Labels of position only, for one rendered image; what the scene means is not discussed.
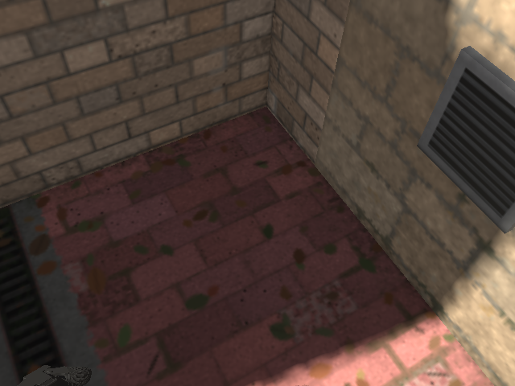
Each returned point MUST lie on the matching robot left hand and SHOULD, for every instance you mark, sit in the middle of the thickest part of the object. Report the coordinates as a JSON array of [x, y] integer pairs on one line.
[[63, 376]]

